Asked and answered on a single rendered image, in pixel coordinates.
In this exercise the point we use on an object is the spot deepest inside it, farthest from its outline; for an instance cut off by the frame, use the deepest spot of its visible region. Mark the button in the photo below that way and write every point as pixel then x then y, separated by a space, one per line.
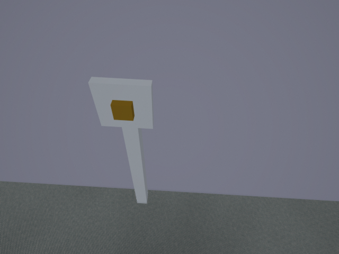
pixel 122 110

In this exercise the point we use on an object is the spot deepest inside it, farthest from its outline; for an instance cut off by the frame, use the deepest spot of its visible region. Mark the panel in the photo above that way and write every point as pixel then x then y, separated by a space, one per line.
pixel 140 91

